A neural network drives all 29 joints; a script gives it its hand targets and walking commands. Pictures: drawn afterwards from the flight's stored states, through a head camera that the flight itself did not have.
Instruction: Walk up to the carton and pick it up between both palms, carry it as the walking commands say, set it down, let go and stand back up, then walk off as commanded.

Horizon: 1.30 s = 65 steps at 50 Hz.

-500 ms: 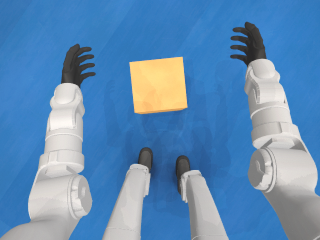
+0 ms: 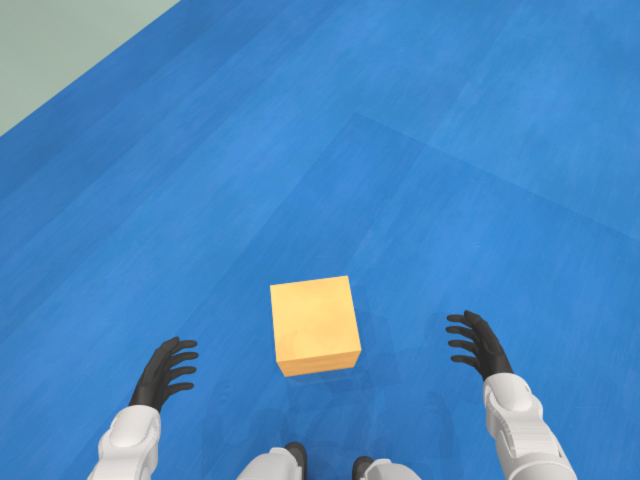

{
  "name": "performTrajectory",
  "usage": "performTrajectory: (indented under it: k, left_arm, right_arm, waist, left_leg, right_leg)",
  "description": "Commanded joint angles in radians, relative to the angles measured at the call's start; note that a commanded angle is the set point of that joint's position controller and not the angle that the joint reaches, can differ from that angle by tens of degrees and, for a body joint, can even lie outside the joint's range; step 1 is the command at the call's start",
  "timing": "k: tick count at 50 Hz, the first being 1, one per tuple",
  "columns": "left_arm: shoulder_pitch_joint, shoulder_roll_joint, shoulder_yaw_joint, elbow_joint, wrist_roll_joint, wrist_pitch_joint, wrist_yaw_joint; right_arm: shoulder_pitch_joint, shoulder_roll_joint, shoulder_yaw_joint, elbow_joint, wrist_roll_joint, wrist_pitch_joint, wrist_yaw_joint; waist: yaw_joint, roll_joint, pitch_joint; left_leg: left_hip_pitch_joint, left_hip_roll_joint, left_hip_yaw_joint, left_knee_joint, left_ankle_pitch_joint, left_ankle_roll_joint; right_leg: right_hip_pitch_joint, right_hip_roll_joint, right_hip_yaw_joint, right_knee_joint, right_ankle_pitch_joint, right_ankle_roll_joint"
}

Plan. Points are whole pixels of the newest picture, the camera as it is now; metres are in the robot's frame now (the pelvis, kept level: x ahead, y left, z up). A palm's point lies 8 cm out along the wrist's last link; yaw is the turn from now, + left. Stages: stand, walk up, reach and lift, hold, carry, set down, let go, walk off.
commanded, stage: let go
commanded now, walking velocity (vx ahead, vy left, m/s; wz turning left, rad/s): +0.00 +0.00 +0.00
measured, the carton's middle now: (314, 329) +0.45 +0.04 -0.64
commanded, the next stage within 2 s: stand in 0.70 s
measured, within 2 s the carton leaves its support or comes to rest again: neither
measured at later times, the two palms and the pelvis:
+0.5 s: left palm (157, 416) +0.19 +0.21 -0.05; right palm (548, 430) +0.18 -0.25 -0.05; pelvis +0.02 -0.02 +0.01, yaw +0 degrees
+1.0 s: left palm (105, 432) +0.17 +0.28 -0.08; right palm (587, 448) +0.16 -0.30 -0.06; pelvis +0.03 +0.00 +0.01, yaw -1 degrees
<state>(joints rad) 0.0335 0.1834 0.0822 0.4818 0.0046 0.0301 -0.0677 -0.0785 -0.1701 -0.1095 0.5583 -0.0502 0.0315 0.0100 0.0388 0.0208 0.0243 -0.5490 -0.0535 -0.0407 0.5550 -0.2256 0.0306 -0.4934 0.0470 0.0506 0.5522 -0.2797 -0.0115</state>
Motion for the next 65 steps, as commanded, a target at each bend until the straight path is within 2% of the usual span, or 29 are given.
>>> performTrajectory:
  k: [1, 11, 17, 21, 25, 30, 35, 36, 37, 38, 40, 44, 49, 57, 65]
  left_arm:
    - [0.057, 0.097, 0.008, -0.133, -0.004, -0.024, 0.006]
    - [0.148, 0.121, -0.022, -0.173, 0.004, 0.044, -0.003]
    - [0.147, 0.134, -0.013, -0.156, 0.018, 0.08, -0.007]
    - [0.159, 0.134, -0.007, -0.149, 0.026, 0.102, -0.002]
    - [0.143, 0.136, -0.015, -0.174, 0.037, 0.156, 0.024]
    - [0.13, 0.143, -0.027, -0.167, 0.028, 0.194, 0.043]
    - [0.115, 0.146, -0.028, -0.175, 0.011, 0.216, 0.06]
    - [0.094, 0.251, 0.003, -0.054, 0.014, 0.127, 0.09]
    - [0.113, 0.245, 0.001, -0.036, 0.029, 0.085, 0.094]
    - [0.105, 0.237, -0.001, -0.019, 0.035, 0.058, 0.091]
    - [0.094, 0.233, 0.001, 0.014, 0.035, 0.023, 0.082]
    - [0.103, 0.248, 0.001, 0.085, 0.032, -0.013, 0.075]
    - [0.108, 0.269, -0.006, 0.144, 0.029, -0.027, 0.086]
    - [0.114, 0.295, -0.019, 0.221, 0.024, -0.034, 0.096]
    - [0.101, 0.305, -0.027, 0.271, 0.022, -0.038, 0.099]
  right_arm:
    - [0.025, -0.097, -0.006, -0.137, 0.009, -0.025, 0.011]
    - [0.243, -0.107, 0.027, -0.214, 0.026, 0.036, 0.048]
    - [0.239, -0.109, 0.036, -0.228, 0.028, 0.067, 0.051]
    - [0.254, -0.111, 0.042, -0.224, 0.036, 0.077, 0.05]
    - [0.263, -0.125, 0.054, -0.195, 0.059, 0.059, 0.032]
    - [0.276, -0.135, 0.053, -0.173, 0.057, 0.052, 0.011]
    - [0.288, -0.152, 0.052, -0.183, 0.052, 0.055, 0.011]
    - [0.247, -0.242, 0.032, -0.05, -0.006, 0.029, -0.015]
    - [0.262, -0.264, 0.022, -0.041, -0.008, 0.013, -0.022]
    - [0.25, -0.264, 0.024, -0.025, -0.008, 0.001, -0.022]
    - [0.234, -0.263, 0.028, 0.004, -0.001, -0.018, -0.022]
    - [0.222, -0.27, 0.032, 0.065, 0.008, -0.035, -0.02]
    - [0.229, -0.296, 0.031, 0.119, 0.013, -0.04, -0.029]
    - [0.218, -0.328, 0.034, 0.182, 0.018, -0.043, -0.036]
    - [0.199, -0.336, 0.038, 0.236, 0.022, -0.047, -0.036]
  waist:
    - [-0.017, 0.015, -0.294]
    - [-0.036, -0.059, -0.023]
    - [-0.028, -0.042, 0.028]
    - [-0.027, -0.035, 0.017]
    - [-0.02, -0.036, -0.026]
    - [-0.035, -0.062, -0.009]
    - [-0.045, -0.056, -0.027]
    - [-0.015, -0.125, 0.027]
    - [-0.026, -0.092, 0.021]
    - [-0.034, -0.061, 0.018]
    - [-0.037, -0.017, 0.002]
    - [-0.034, -0.014, -0.076]
    - [-0.043, 0.004, -0.104]
    - [-0.042, -0.01, -0.093]
    - [-0.042, -0.02, -0.08]
  left_leg:
    - [0.419, 0.053, -0.026, -0.08, 0.276, -0.06]
    - [0.498, 0.024, 0.017, -0.157, 0.101, -0.032]
    - [0.528, 0.011, 0.03, -0.156, 0.105, -0.027]
    - [0.524, 0.008, 0.028, -0.148, 0.149, -0.024]
    - [0.495, 0.005, 0.028, -0.135, 0.177, -0.029]
    - [0.438, -0.001, 0.032, -0.112, 0.16, -0.029]
    - [0.422, -0.005, 0.026, -0.097, 0.169, -0.026]
    - [0.313, 0.082, -0.045, -0.105, 0.121, -0.038]
    - [0.323, 0.095, -0.065, -0.115, 0.055, -0.027]
    - [0.316, 0.1, -0.076, -0.133, -0.012, -0.024]
    - [0.299, 0.109, -0.093, -0.159, -0.061, -0.014]
    - [0.353, 0.118, -0.085, -0.133, 0.143, -0.007]
    - [0.409, 0.132, -0.091, -0.123, 0.282, -0.008]
    - [0.439, 0.142, -0.1, -0.138, 0.356, -0.01]
    - [0.454, 0.144, -0.101, -0.16, 0.355, -0.01]
  right_leg:
    - [0.136, -0.013, -0.032, -0.106, 0.142, 0.006]
    - [0.266, -0.048, -0.011, -0.229, 0.097, 0.014]
    - [0.296, -0.054, 0.0, -0.226, 0.126, 0.024]
    - [0.335, -0.05, 0.004, -0.201, 0.211, 0.027]
    - [0.377, -0.05, 0.012, -0.162, 0.322, 0.027]
    - [0.384, -0.048, 0.01, -0.132, 0.372, 0.023]
    - [0.391, -0.035, -0.002, -0.111, 0.382, 0.014]
    - [0.273, -0.077, 0.036, -0.13, 0.112, 0.029]
    - [0.266, -0.083, 0.062, -0.158, 0.008, 0.018]
    - [0.25, -0.088, 0.081, -0.173, -0.05, 0.012]
    - [0.277, -0.087, 0.083, -0.162, -0.029, 0.005]
    - [0.34, -0.097, 0.077, -0.144, 0.16, 0.009]
    - [0.353, -0.101, 0.079, -0.132, 0.261, 0.011]
    - [0.367, -0.11, 0.081, -0.14, 0.309, 0.01]
    - [0.376, -0.118, 0.084, -0.158, 0.304, 0.008]
